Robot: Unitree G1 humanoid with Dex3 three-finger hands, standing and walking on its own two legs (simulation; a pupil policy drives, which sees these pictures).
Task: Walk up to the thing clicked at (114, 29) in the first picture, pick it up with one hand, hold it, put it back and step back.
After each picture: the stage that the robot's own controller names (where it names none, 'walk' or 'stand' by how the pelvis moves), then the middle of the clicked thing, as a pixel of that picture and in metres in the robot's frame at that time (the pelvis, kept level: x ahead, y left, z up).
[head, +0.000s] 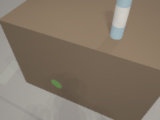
stand; (120, 16) +0.74 -0.19 +0.05
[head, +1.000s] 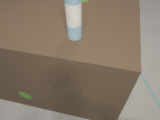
rise first; (73, 14) +0.66 +0.07 +0.08
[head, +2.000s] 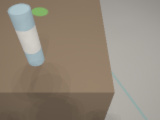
stand; (29, 38) +0.51 +0.21 +0.08
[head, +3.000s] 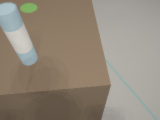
walk; (19, 38) +0.50 +0.24 +0.07
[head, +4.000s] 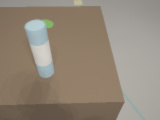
stand; (41, 52) +0.49 +0.17 +0.05
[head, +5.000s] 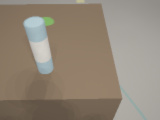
stand; (40, 48) +0.50 +0.18 +0.05
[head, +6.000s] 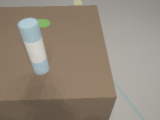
stand; (35, 49) +0.51 +0.20 +0.05
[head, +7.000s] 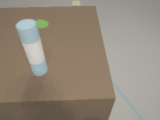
stand; (34, 50) +0.50 +0.21 +0.05
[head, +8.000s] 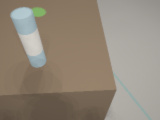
rise first; (31, 41) +0.51 +0.21 +0.05
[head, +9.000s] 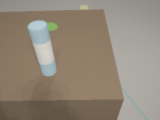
go down; (44, 51) +0.50 +0.20 +0.05
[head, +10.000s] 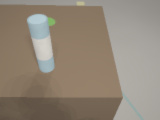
go down; (42, 46) +0.51 +0.18 +0.06
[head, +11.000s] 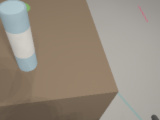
go down; (21, 41) +0.47 +0.18 +0.09
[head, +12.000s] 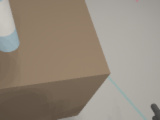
close in; out of the picture +0.50 +0.20 +0.12
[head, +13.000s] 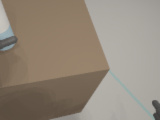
close; out of the picture +0.51 +0.20 +0.13
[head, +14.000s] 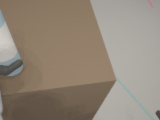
lift; out of the picture +0.43 +0.22 +0.12
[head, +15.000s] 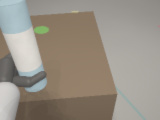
lift; (24, 50) +0.34 +0.16 +0.23
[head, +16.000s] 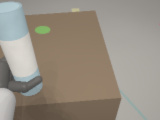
hold; (20, 55) +0.33 +0.17 +0.22
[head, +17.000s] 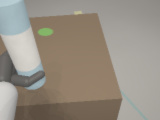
hold; (22, 49) +0.33 +0.16 +0.24
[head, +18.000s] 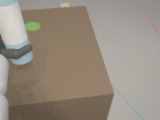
crouch; (10, 24) +0.43 +0.19 +0.24
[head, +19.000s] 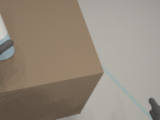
lower; out of the picture +0.51 +0.21 +0.11
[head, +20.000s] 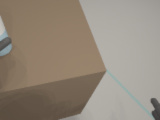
lower; out of the picture +0.51 +0.20 +0.13
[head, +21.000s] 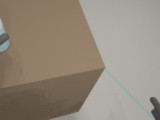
lower; out of the picture +0.52 +0.20 +0.13
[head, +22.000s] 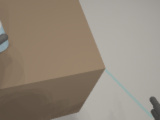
lower; out of the picture +0.52 +0.21 +0.13
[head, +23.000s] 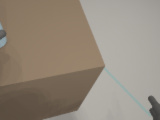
rest; out of the picture +0.53 +0.21 +0.14
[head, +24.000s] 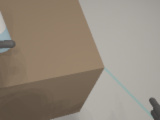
open; out of the picture +0.52 +0.20 +0.13
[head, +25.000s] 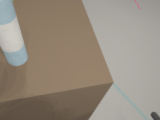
sink last; (8, 33) +0.48 +0.19 +0.11
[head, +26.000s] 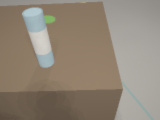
stand; (40, 40) +0.52 +0.20 +0.10
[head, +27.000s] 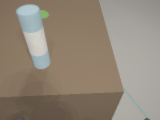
stand; (36, 40) +0.49 +0.19 +0.09
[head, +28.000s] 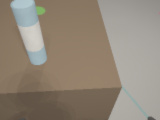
stand; (32, 35) +0.50 +0.20 +0.11
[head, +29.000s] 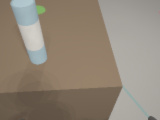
stand; (32, 34) +0.50 +0.19 +0.12
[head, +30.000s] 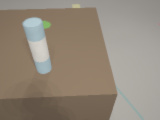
stand; (39, 48) +0.52 +0.19 +0.05
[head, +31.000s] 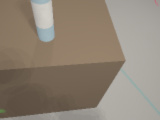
walk; (43, 12) +0.58 +0.14 +0.06
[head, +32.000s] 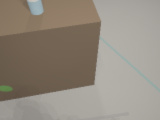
walk; out of the picture +0.81 +0.26 +0.08
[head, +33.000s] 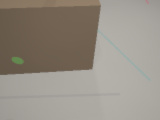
stand; out of the picture +1.13 +0.21 +0.07
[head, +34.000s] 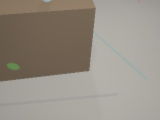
stand; out of the picture +1.10 +0.24 +0.05
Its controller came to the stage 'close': yes
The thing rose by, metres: 0.20
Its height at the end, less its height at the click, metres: +0.00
